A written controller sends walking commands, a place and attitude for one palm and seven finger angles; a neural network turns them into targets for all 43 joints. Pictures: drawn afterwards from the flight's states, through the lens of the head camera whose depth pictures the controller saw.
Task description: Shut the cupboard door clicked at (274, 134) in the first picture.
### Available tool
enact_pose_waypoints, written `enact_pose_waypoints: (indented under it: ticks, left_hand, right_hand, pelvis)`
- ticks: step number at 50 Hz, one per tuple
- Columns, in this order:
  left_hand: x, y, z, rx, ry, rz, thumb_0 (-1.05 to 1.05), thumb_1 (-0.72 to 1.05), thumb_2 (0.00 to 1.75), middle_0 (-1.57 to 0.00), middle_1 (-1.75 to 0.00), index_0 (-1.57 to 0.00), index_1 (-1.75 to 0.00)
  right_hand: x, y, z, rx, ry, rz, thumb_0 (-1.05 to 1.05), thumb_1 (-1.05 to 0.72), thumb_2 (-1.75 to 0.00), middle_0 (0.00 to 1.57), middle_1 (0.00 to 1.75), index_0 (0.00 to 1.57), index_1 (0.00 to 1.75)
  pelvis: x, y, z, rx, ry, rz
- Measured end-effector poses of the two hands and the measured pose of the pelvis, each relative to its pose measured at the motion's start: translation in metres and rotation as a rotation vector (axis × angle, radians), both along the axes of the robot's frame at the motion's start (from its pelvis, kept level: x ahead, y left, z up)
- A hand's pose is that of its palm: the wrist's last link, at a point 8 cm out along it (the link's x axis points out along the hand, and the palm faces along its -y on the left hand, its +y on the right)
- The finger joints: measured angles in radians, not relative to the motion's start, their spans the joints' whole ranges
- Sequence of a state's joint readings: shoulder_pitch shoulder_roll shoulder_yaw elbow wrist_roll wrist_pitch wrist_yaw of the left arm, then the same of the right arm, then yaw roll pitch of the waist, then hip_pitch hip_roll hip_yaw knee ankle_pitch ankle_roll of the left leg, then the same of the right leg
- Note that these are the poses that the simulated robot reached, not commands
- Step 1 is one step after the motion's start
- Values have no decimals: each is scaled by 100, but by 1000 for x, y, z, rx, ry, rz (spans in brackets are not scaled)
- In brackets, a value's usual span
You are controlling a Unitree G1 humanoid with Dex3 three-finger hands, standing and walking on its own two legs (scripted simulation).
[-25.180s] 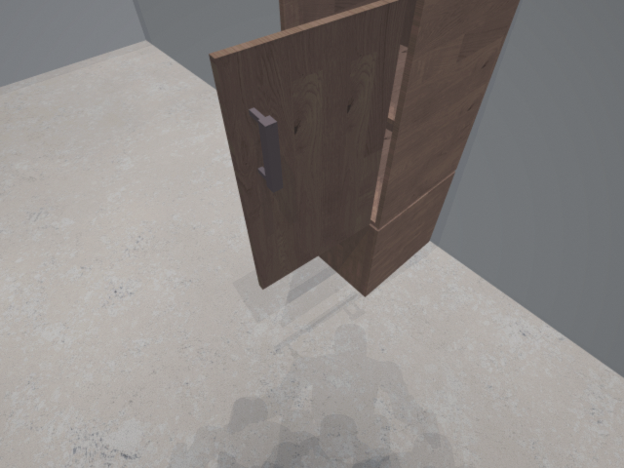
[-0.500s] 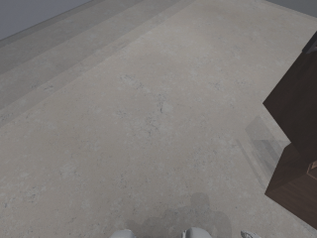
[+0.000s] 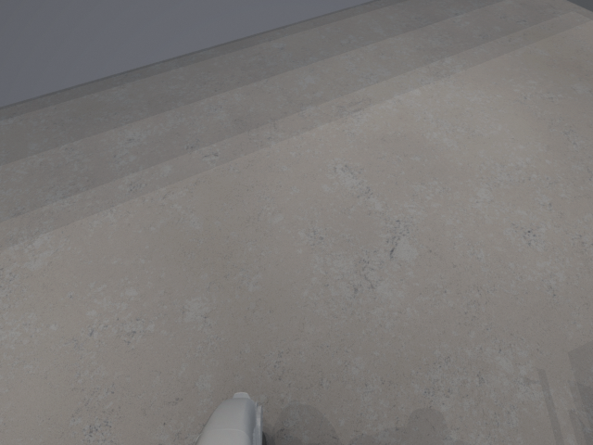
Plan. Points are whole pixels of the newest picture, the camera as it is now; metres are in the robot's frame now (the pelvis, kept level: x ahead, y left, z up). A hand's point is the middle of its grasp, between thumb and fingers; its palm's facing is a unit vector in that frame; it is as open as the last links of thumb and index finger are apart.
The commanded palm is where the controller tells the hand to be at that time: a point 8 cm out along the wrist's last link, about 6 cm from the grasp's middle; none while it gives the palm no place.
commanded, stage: walk to a spot facing it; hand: left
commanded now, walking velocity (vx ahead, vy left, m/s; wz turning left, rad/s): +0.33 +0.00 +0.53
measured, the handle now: out of the picture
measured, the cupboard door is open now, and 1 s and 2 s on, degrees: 53 53 53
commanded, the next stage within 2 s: turn to face it in 0.34 s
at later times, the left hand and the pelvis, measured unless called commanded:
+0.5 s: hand (168, 321) +0.31 +0.25 -0.15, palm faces +0.14 -0.97 -0.20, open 7.4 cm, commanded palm none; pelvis +0.21 +0.04 +0.00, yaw +9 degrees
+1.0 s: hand (176, 288) +0.39 +0.27 -0.19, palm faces +0.01 -0.98 -0.20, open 7.3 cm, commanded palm none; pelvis +0.33 +0.07 -0.01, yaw -5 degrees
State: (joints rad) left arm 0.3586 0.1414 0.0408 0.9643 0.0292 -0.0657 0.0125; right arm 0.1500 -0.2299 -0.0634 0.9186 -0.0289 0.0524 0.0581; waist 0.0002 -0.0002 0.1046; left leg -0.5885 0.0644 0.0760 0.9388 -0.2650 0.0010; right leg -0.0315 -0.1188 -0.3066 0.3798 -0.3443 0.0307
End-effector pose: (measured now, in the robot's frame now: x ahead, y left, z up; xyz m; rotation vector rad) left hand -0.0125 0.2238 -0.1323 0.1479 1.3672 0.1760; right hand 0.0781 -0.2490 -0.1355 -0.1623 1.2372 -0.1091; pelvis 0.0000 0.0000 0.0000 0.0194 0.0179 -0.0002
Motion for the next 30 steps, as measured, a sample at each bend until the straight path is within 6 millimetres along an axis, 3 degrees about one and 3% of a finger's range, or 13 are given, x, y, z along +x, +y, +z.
enact_pose_waypoints:
  ticks: [6, 8, 10, 15, 19, 25, 30]
  left_hand:
    - [-20, 14, -22, -44, 158, 126, 1, 91, 90, -20, -30, -20, -30]
    - [-12, 27, -33, -52, 193, 141, 1, 91, 90, -20, -30, -20, -30]
    - [12, 41, -36, -35, 177, 146, 1, 91, 90, -20, -30, -20, -30]
    - [114, 72, -21, 7, -20, 127, 1, 91, 90, -19, -29, -19, -30]
    - [199, 82, -3, 23, -175, 96, 1, 91, 90, -19, -29, -19, -30]
    - [309, 76, 11, 26, -311, 41, 1, 91, 90, -19, -29, -19, -30]
    - [374, 55, 1, 30, -330, -9, 0, 91, 90, -19, -29, -19, -30]
  right_hand:
    - [126, 41, -4, -20, -139, 163, 1, -91, -90, 20, 30, 20, 30]
    - [155, 52, -6, -37, -203, 181, 1, -91, -90, 20, 30, 20, 30]
    - [169, 59, -3, -50, -213, 191, 1, -91, -90, 20, 30, 20, 30]
    - [171, 69, 3, -58, -130, 177, 0, -91, -90, 20, 30, 20, 30]
    - [161, 73, 5, -43, -32, 135, 0, -91, -90, 20, 30, 20, 30]
    - [150, 66, 0, -28, 120, 65, 1, -92, -90, 20, 30, 21, 30]
    - [156, 54, -19, -17, 226, -4, 1, -91, -90, 20, 30, 20, 30]
  pelvis:
    - [54, 25, -21, -9, -7, 62]
    - [69, 35, -31, -23, -13, 79]
    - [82, 39, -30, -14, -21, 82]
    - [118, 48, -13, -15, -18, 113]
    - [151, 51, -2, -20, -15, 137]
    - [206, 45, 0, -12, -19, 157]
    - [259, 33, -14, -2, -33, 124]
